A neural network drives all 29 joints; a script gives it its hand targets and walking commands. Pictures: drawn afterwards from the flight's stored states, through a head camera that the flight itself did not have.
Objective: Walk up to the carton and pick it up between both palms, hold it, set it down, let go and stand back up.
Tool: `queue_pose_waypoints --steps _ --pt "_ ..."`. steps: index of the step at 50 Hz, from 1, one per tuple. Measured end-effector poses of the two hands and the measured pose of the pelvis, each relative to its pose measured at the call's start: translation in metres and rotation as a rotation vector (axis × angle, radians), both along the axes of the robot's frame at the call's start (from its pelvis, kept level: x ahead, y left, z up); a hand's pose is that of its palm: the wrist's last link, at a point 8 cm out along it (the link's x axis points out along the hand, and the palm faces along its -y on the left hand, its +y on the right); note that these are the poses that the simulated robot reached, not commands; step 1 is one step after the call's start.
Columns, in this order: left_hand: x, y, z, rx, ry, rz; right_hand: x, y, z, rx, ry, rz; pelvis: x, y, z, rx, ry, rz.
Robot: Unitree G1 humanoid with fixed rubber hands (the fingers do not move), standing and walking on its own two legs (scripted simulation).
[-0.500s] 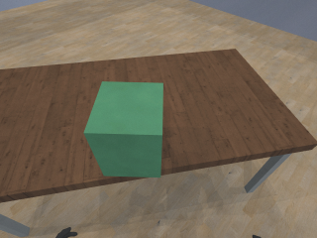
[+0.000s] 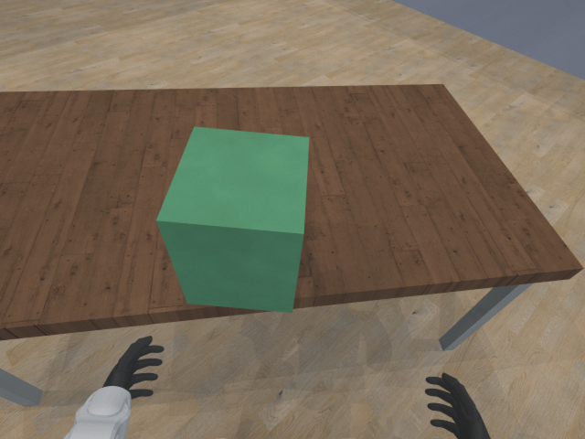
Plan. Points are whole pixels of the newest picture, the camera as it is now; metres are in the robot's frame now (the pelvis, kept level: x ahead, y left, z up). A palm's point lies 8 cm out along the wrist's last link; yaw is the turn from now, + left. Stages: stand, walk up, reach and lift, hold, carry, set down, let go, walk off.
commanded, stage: reach and lift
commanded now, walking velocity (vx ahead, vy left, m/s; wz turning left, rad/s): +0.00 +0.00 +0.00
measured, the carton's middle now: (245, 224) +0.47 +0.08 -0.04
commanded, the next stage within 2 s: none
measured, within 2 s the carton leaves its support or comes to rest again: neither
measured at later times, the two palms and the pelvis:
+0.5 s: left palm (79, 387) +0.20 +0.28 -0.05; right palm (430, 419) +0.16 -0.19 -0.06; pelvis +0.03 +0.02 +0.02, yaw +0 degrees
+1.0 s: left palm (55, 387) +0.19 +0.30 -0.02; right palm (395, 382) +0.20 -0.14 -0.04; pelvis +0.02 +0.02 +0.01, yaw +2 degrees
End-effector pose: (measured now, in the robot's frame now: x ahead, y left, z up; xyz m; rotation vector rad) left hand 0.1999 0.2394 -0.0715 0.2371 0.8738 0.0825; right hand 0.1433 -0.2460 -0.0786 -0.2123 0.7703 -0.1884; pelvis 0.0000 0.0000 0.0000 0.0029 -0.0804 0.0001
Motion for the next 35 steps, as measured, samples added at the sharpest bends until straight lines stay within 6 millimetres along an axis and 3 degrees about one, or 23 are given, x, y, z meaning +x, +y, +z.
queue_pose_waypoints --steps 7,16,21,35 --pt "-0.004 0.017 0.004 0.007 0.015 0.029 -0.008 0.013 0.006 0.015 0.006 -0.031 0.011 0.000 0.007 -0.002 -0.035 -0.003" --pt "-0.005 0.043 0.022 0.006 -0.062 0.037 0.008 0.047 0.012 0.085 -0.082 -0.023 0.016 0.010 0.014 -0.004 -0.010 -0.004" --pt "-0.001 0.044 0.027 -0.034 -0.136 0.014 0.013 0.059 0.017 0.099 -0.132 -0.038 0.023 0.014 0.016 -0.010 -0.004 -0.007" --pt "-0.008 0.043 0.028 -0.105 -0.290 0.005 0.038 0.067 0.034 0.108 -0.259 -0.043 0.030 0.018 0.017 -0.021 -0.025 0.005"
